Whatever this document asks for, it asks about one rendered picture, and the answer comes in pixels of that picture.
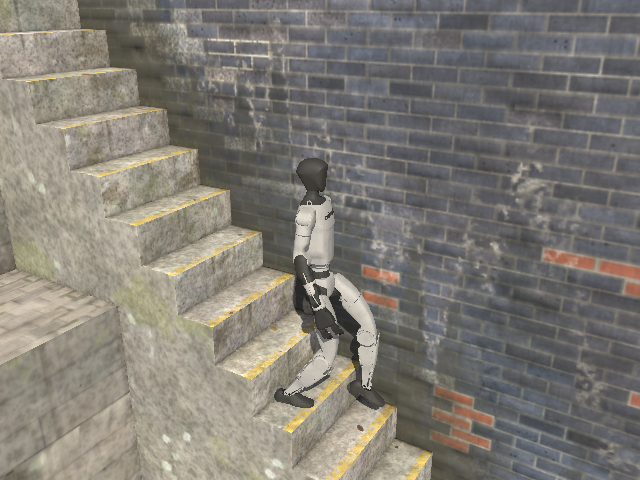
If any robot head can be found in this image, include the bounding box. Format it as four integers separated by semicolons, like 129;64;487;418
296;158;328;206

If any robot right forearm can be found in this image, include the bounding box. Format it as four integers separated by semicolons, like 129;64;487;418
294;255;326;311

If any robot right upper arm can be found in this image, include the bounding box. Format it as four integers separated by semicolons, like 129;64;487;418
293;207;316;266

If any robot right hand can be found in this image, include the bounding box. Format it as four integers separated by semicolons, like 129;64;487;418
313;307;344;339

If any left robot shin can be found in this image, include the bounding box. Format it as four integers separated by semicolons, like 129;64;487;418
358;333;380;390

